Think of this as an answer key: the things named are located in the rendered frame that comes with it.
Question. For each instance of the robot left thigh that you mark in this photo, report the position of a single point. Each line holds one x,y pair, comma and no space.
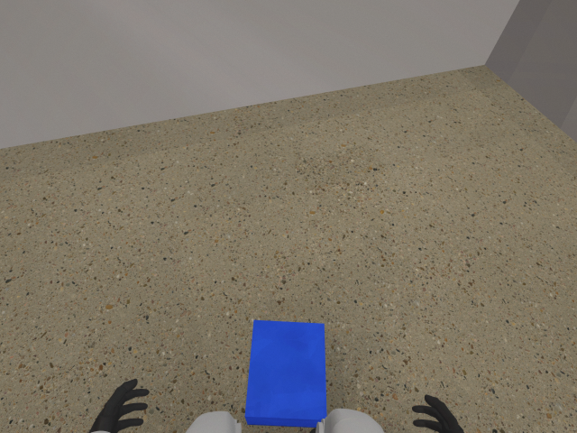
215,422

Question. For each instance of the robot right hand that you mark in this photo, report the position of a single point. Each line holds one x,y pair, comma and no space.
447,421

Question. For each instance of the robot left hand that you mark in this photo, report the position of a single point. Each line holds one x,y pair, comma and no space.
114,409

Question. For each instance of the carton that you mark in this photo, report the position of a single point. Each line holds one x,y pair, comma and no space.
286,384

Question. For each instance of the robot right thigh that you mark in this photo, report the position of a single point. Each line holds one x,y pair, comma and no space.
348,421

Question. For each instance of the robot thigh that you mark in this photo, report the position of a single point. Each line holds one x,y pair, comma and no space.
215,422
348,421

